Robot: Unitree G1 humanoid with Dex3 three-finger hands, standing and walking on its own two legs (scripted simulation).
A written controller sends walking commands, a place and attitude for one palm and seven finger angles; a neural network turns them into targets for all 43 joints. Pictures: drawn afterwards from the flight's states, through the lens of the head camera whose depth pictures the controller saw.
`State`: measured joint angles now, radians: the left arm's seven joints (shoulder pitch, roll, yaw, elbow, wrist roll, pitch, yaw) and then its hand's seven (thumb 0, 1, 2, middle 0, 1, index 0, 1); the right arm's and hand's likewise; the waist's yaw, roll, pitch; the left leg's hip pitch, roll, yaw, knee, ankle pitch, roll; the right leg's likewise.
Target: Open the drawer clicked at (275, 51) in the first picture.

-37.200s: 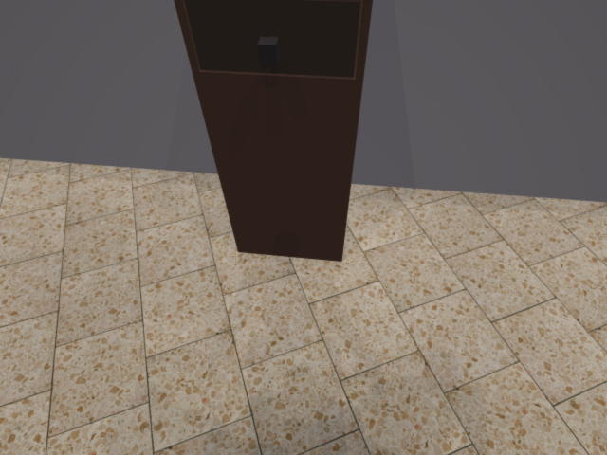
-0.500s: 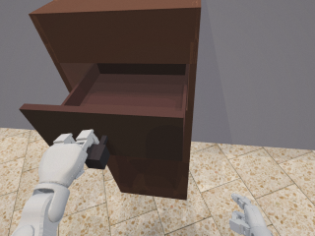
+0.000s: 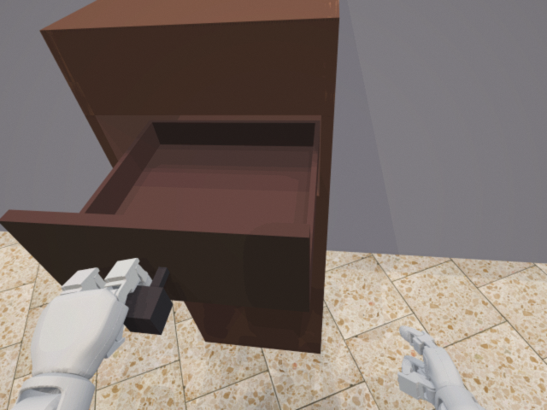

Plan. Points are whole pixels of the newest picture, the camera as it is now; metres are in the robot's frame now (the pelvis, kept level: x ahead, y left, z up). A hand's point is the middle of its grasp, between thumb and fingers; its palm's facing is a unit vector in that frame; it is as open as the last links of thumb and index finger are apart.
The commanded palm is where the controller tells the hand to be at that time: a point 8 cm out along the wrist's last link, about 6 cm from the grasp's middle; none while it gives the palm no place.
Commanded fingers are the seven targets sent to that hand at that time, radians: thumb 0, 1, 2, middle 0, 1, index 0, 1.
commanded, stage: pull the drawer open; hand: left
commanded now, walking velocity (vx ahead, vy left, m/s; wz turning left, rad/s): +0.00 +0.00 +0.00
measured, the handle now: (153, 295) +0.22 +0.19 +0.12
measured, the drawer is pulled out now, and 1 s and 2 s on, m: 0.25 0.30 0.29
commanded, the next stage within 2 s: open the thumb to release the handle in 0.70 s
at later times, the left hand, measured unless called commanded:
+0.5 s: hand (94, 376) +0.12 +0.22 +0.10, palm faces +0.07 -0.13 -0.99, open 5.2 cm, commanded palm +0.06 +0.21 +0.16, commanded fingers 0.00 0.90 0.90 -0.40 -1.35 -0.40 -1.35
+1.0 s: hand (73, 357) +0.14 +0.25 +0.11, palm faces +0.11 -0.11 -0.99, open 5.8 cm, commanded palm +0.09 +0.24 +0.16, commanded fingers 0.00 0.13 0.57 -0.34 -1.27 -0.34 -1.27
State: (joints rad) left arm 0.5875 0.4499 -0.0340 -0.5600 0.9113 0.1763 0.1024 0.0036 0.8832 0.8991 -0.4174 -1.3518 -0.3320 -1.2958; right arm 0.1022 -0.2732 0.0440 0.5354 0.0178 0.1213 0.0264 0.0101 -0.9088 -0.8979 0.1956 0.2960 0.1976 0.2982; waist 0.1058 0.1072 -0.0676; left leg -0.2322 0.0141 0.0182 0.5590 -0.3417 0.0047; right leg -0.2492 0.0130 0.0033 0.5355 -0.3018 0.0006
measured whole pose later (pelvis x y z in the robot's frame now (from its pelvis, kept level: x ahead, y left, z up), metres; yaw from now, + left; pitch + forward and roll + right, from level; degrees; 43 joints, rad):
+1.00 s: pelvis -0.02 +0.01 +0.00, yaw +1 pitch -2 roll -1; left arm 0.61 0.49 0.04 -0.55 0.86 0.15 0.13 0.00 0.67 0.81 -0.40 -1.33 -0.41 -1.33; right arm 0.12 -0.25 0.05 0.56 0.02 0.10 -0.02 0.01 -0.91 -0.90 0.20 0.30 0.20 0.30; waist 0.11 0.11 -0.03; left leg -0.22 0.01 0.01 0.59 -0.34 0.02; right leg -0.23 0.00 0.00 0.55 -0.29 0.01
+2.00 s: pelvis -0.03 +0.00 +0.00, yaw +2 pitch -4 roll -1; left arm 0.45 0.53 0.00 -0.55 0.88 0.15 0.03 0.00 -0.49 0.30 -0.32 -1.20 -0.43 -1.27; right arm 0.08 -0.24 0.07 0.58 0.02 0.09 -0.04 0.01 -0.91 -0.90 0.20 0.30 0.20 0.30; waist 0.13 0.11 -0.01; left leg -0.18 0.00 0.00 0.53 -0.29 0.01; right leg -0.18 0.00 -0.02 0.50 -0.25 0.01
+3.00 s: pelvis -0.05 -0.01 +0.00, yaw +3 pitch -3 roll +0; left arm 0.08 0.75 0.27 -0.57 0.60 0.21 -0.25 0.00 -0.49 0.30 -0.32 -1.20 -0.32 -1.20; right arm 0.05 -0.29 0.07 0.59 0.06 0.05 -0.01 0.01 -0.91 -0.90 0.19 0.30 0.20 0.30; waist 0.13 0.15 -0.01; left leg -0.20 0.00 -0.02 0.50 -0.24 -0.01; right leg -0.22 -0.01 -0.04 0.51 -0.23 -0.01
